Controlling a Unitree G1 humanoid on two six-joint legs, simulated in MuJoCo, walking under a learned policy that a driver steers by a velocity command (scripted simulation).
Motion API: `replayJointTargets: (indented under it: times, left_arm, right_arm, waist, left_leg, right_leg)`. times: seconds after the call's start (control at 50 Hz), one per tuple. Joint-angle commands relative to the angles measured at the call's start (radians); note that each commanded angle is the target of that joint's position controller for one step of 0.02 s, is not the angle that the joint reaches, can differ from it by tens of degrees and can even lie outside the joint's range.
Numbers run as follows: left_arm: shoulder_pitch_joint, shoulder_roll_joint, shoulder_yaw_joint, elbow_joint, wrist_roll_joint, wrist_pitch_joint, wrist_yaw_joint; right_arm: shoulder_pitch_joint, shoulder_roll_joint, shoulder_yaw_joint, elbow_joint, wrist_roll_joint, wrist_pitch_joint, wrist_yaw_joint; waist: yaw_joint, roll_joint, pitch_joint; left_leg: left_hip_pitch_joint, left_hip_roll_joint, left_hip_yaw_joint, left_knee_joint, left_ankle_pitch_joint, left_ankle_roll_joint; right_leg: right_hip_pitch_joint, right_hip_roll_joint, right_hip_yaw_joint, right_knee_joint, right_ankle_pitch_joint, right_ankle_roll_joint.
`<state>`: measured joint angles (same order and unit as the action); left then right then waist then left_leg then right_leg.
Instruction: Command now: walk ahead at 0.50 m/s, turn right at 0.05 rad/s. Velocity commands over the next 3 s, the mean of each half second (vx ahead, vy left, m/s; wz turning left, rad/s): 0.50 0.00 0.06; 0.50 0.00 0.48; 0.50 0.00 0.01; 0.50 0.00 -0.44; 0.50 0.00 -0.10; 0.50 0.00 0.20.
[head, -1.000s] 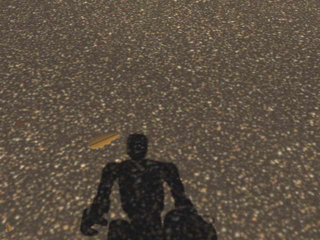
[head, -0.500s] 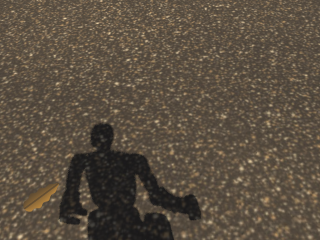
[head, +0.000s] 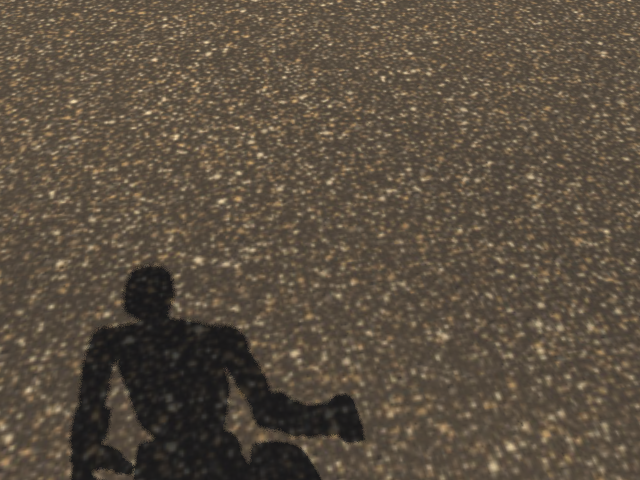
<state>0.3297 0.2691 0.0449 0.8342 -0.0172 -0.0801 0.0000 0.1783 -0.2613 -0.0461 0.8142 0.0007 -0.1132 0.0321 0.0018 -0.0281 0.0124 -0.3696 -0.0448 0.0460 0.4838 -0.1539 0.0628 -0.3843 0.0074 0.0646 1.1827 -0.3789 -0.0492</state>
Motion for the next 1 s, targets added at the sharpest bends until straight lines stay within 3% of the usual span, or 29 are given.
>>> replayJointTargets:
  times: [0.02,0.08,0.14,0.22,0.32,0.36,0.38,0.4,0.42,0.44,0.46,0.48,0.5,0.52,0.54,0.56,0.6,0.66,0.72,0.8,0.86,0.88,0.92,0.94,0.96,0.98,1.0]
  left_arm:
    - [-0.020,0.094,0.030,-0.090,0.009,-0.011,0.005]
    - [-0.033,0.062,0.024,-0.099,0.013,0.005,0.012]
    - [-0.133,0.051,0.021,-0.127,0.017,0.002,0.013]
    - [-0.262,0.027,0.011,-0.158,0.009,-0.008,0.000]
    - [-0.396,0.034,0.009,-0.214,-0.002,-0.023,-0.029]
    - [-0.378,0.055,0.016,-0.221,-0.001,-0.033,-0.038]
    - [-0.330,0.074,0.025,-0.210,0.001,-0.038,-0.038]
    - [-0.223,0.103,0.041,-0.180,0.005,-0.041,-0.033]
    - [-0.053,0.161,0.066,-0.136,0.015,-0.043,-0.022]
    - [0.105,0.253,0.089,-0.118,0.036,-0.039,-0.010]
    - [0.137,0.237,0.082,-0.107,0.032,-0.028,-0.014]
    - [0.101,0.151,0.060,-0.110,0.024,-0.026,-0.011]
    - [0.024,0.121,0.048,-0.115,0.014,-0.025,-0.009]
    - [-0.046,0.094,0.039,-0.116,0.017,-0.027,-0.012]
    - [-0.094,0.069,0.032,-0.114,0.021,-0.032,-0.016]
    - [-0.121,0.062,0.032,-0.107,0.027,-0.038,-0.018]
    - [-0.141,0.067,0.038,-0.089,0.030,-0.050,-0.018]
    - [-0.117,0.089,0.049,-0.057,0.036,-0.052,-0.005]
    - [-0.098,0.112,0.055,-0.037,0.035,-0.043,0.008]
    - [-0.045,0.147,0.067,-0.010,0.021,-0.025,0.019]
    - [-0.017,0.166,0.076,0.010,0.005,-0.004,0.019]
    - [-0.019,0.175,0.079,0.013,0.000,0.003,0.019]
    - [-0.046,0.205,0.086,0.007,-0.007,0.015,0.023]
    - [-0.062,0.216,0.088,0.004,-0.012,0.023,0.025]
    - [-0.077,0.210,0.083,0.000,-0.016,0.028,0.026]
    - [-0.060,0.160,0.063,-0.022,0.012,0.019,0.026]
    - [0.024,0.016,0.019,-0.078,0.037,-0.015,0.011]
  right_arm:
    - [0.048,-0.090,-0.015,-0.032,-0.010,-0.006,0.004]
    - [0.078,-0.124,-0.025,-0.008,-0.002,-0.013,-0.002]
    - [0.118,-0.142,-0.030,0.012,0.004,-0.001,-0.017]
    - [0.178,-0.150,-0.028,0.039,0.014,0.012,-0.025]
    - [0.250,-0.159,-0.030,0.079,0.019,0.035,-0.029]
    - [0.242,-0.172,-0.035,0.084,0.023,0.046,-0.035]
    - [0.223,-0.186,-0.039,0.080,0.024,0.050,-0.037]
    - [0.195,-0.189,-0.039,0.073,0.025,0.052,-0.038]
    - [0.182,-0.158,-0.027,0.058,0.015,0.050,-0.038]
    - [0.229,-0.070,-0.001,0.027,0.000,0.036,-0.035]
    - [0.314,-0.026,0.015,0.035,0.018,0.018,-0.031]
    - [0.240,-0.138,-0.017,0.037,0.047,0.015,-0.030]
    - [0.165,-0.156,-0.025,0.012,0.050,0.017,-0.032]
    - [0.132,-0.141,-0.027,0.009,0.037,0.023,-0.036]
    - [0.137,-0.125,-0.034,0.012,0.030,0.036,-0.038]
    - [0.163,-0.102,-0.034,0.016,0.032,0.051,-0.036]
    - [0.170,-0.068,-0.034,0.012,0.035,0.074,-0.036]
    - [0.113,-0.064,-0.040,-0.019,0.025,0.086,-0.038]
    - [0.038,-0.051,-0.036,-0.046,0.022,0.078,-0.022]
    - [-0.108,-0.032,-0.023,-0.105,0.018,0.074,0.005]
    - [-0.169,-0.039,-0.022,-0.150,0.020,0.075,0.021]
    - [-0.172,-0.046,-0.025,-0.162,0.021,0.076,0.025]
    - [-0.119,-0.078,-0.042,-0.169,0.021,0.081,0.028]
    - [-0.023,-0.109,-0.061,-0.151,0.024,0.083,0.026]
    - [0.140,-0.165,-0.094,-0.109,0.027,0.084,0.016]
    - [0.282,-0.269,-0.131,-0.077,0.027,0.093,-0.008]
    - [0.229,-0.357,-0.133,-0.095,0.027,0.077,-0.007]
  waist:
    - [-0.002,0.096,-0.052]
    - [0.008,0.100,-0.034]
    - [-0.017,0.082,-0.015]
    - [-0.065,0.087,0.012]
    - [-0.103,0.094,0.058]
    - [-0.070,0.108,0.049]
    - [-0.037,0.120,0.024]
    - [0.027,0.115,-0.036]
    - [0.099,0.091,-0.163]
    - [0.124,-0.079,-0.331]
    - [0.100,-0.268,-0.449]
    - [0.116,-0.154,-0.317]
    - [0.095,-0.110,-0.184]
    - [0.062,-0.056,-0.115]
    - [0.028,-0.065,-0.064]
    - [0.001,-0.087,-0.047]
    - [-0.022,-0.075,-0.018]
    - [-0.021,-0.040,0.011]
    - [-0.001,-0.030,0.028]
    - [0.056,-0.007,0.074]
    - [0.068,-0.014,0.091]
    - [0.060,-0.022,0.086]
    - [0.011,-0.058,0.026]
    - [-0.047,-0.065,-0.031]
    - [-0.135,-0.039,-0.116]
    - [-0.178,0.101,-0.203]
    - [-0.040,0.313,-0.302]
  left_leg:
    - [0.230,0.271,-0.351,-0.282,0.094,0.174]
    - [0.193,0.257,-0.259,-0.329,0.210,0.192]
    - [0.227,0.242,-0.198,-0.346,0.267,0.175]
    - [0.259,0.215,-0.134,-0.344,0.231,0.138]
    - [0.381,0.278,-0.175,-0.282,0.224,0.136]
    - [0.411,0.297,-0.208,-0.229,0.277,0.122]
    - [0.405,0.294,-0.213,-0.182,0.357,0.113]
    - [0.376,0.257,-0.189,-0.073,0.484,0.093]
    - [0.257,0.198,-0.151,0.129,0.459,0.060]
    - [-0.087,0.075,-0.080,0.504,0.120,-0.003]
    - [-0.307,-0.001,-0.150,0.718,-0.445,-0.024]
    - [-0.388,0.058,-0.198,0.812,-0.398,-0.020]
    - [-0.409,0.101,-0.166,0.803,-0.300,-0.018]
    - [-0.367,0.137,-0.152,0.765,-0.222,-0.023]
    - [-0.320,0.163,-0.155,0.723,-0.169,-0.026]
    - [-0.265,0.179,-0.156,0.706,-0.134,-0.030]
    - [-0.254,0.183,-0.151,0.694,-0.088,-0.041]
    - [-0.332,0.185,-0.171,0.609,0.026,-0.054]
    - [-0.340,0.177,-0.143,0.437,0.162,-0.055]
    - [-0.350,0.168,-0.069,0.267,0.201,-0.037]
    - [-0.369,0.155,-0.029,0.202,0.109,-0.009]
    - [-0.349,0.141,-0.008,0.188,0.061,0.006]
    - [-0.216,0.075,0.055,0.181,-0.040,0.044]
    - [-0.085,0.028,0.085,0.163,-0.066,0.070]
    - [0.157,-0.023,0.089,0.089,0.001,0.108]
    - [0.458,0.120,-0.161,0.056,0.024,0.171]
    - [0.737,0.346,-0.747,-0.080,-0.148,0.365]
  right_leg:
    - [-0.241,-0.123,0.027,-0.021,0.093,0.007]
    - [-0.260,-0.139,0.001,-0.120,0.154,0.033]
    - [-0.317,-0.144,-0.011,-0.284,0.306,0.051]
    - [-0.277,-0.111,-0.043,-0.509,0.467,0.049]
    - [-0.292,-0.078,-0.052,-0.637,0.402,0.027]
    - [-0.233,-0.061,-0.046,-0.683,0.331,0.007]
    - [-0.148,-0.041,-0.058,-0.702,0.304,-0.004]
    - [0.017,-0.015,-0.080,-0.740,0.318,-0.025]
    - [0.295,-0.068,-0.039,-0.703,0.361,-0.065]
    - [0.696,-0.321,0.265,-0.678,0.350,-0.166]
    - [0.824,-0.458,0.604,-0.803,0.195,-0.245]
    - [0.716,-0.417,0.529,-0.843,0.092,-0.201]
    - [0.563,-0.386,0.383,-0.875,0.118,-0.166]
    - [0.427,-0.344,0.287,-0.919,0.166,-0.149]
    - [0.328,-0.307,0.199,-0.963,0.209,-0.136]
    - [0.259,-0.286,0.137,-1.000,0.236,-0.130]
    - [0.204,-0.273,0.038,-1.040,0.328,-0.137]
    - [0.224,-0.272,-0.061,-1.054,0.422,-0.141]
    - [0.263,-0.258,-0.148,-1.059,0.442,-0.124]
    - [0.347,-0.286,-0.212,-1.053,0.443,-0.115]
    - [0.451,-0.316,-0.238,-1.002,0.502,-0.099]
    - [0.473,-0.322,-0.251,-0.968,0.577,-0.090]
    - [0.491,-0.317,-0.282,-0.834,0.906,-0.066]
    - [0.475,-0.301,-0.301,-0.691,1.045,-0.051]
    - [0.389,-0.257,-0.326,-0.472,1.029,-0.017]
    - [0.117,-0.204,-0.328,-0.144,0.644,0.037]
    - [-0.300,0.011,-0.162,0.164,-0.220,0.087]
